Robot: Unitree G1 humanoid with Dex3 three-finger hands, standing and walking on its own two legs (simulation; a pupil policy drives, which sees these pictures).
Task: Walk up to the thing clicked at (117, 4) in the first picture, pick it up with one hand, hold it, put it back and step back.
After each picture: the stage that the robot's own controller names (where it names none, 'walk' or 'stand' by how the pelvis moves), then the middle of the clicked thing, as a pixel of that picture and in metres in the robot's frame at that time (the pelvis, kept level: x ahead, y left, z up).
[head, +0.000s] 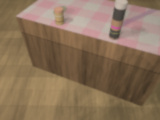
stand; (117, 20) +0.88 -0.21 -0.04
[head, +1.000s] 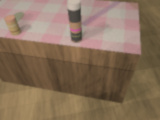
walk; (75, 22) +0.79 +0.07 -0.02
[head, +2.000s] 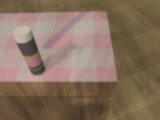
stand; (31, 53) +0.52 +0.25 +0.00
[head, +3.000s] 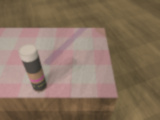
stand; (34, 70) +0.48 +0.22 -0.04
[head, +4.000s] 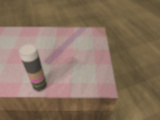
stand; (34, 70) +0.48 +0.22 -0.04
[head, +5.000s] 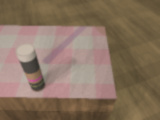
stand; (32, 70) +0.48 +0.23 -0.04
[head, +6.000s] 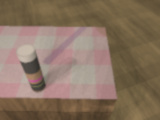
stand; (33, 70) +0.48 +0.23 -0.04
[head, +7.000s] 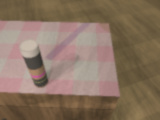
rise first; (35, 66) +0.49 +0.22 -0.04
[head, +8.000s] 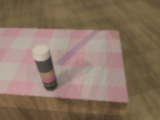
go down; (46, 70) +0.49 +0.20 -0.04
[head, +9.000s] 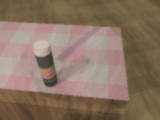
go down; (46, 65) +0.50 +0.19 -0.03
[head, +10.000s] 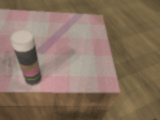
go down; (28, 61) +0.47 +0.19 +0.00
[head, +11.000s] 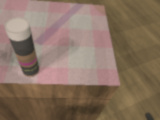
close in; (25, 51) +0.49 +0.19 +0.02
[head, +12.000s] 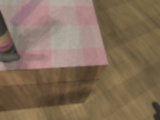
close; out of the picture +0.51 +0.21 +0.06
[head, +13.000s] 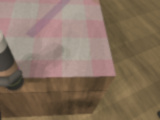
lift; (4, 65) +0.41 +0.23 +0.04
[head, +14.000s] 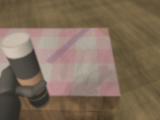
lift; (30, 75) +0.33 +0.17 +0.14
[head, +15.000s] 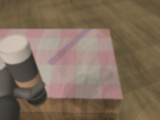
hold; (27, 76) +0.33 +0.17 +0.14
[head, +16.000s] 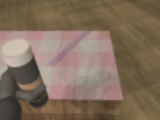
hold; (29, 78) +0.33 +0.17 +0.13
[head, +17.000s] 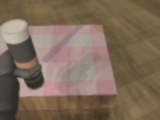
crouch; (26, 59) +0.41 +0.18 +0.12
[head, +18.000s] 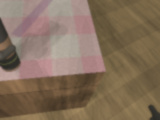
lower; out of the picture +0.49 +0.21 +0.05
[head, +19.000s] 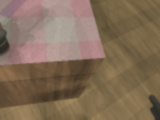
lower; out of the picture +0.53 +0.21 +0.07
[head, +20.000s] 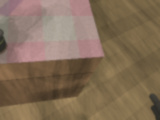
lower; out of the picture +0.53 +0.21 +0.08
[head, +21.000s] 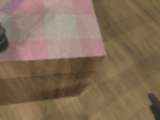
lower; out of the picture +0.53 +0.21 +0.08
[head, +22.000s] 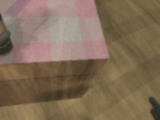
rest; out of the picture +0.52 +0.21 +0.08
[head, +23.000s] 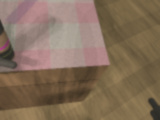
withdraw; out of the picture +0.49 +0.20 +0.06
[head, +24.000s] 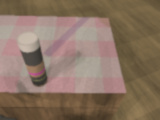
sink last; (34, 62) +0.47 +0.19 +0.02
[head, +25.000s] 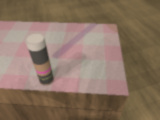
stand; (41, 62) +0.49 +0.20 +0.02
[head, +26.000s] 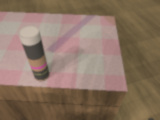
stand; (36, 56) +0.49 +0.20 +0.03
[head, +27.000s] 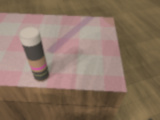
stand; (36, 57) +0.49 +0.20 +0.03
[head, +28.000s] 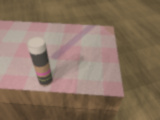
stand; (41, 64) +0.50 +0.20 -0.02
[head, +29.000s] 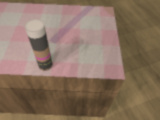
walk; (41, 48) +0.53 +0.18 -0.02
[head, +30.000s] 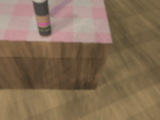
walk; (42, 15) +0.74 +0.21 -0.03
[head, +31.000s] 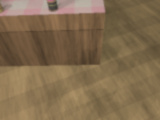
stand; out of the picture +1.09 +0.26 -0.02
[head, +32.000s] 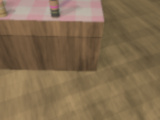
stand; (53, 1) +1.13 +0.23 -0.04
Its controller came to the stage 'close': yes
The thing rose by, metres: 0.22
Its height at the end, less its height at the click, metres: +0.00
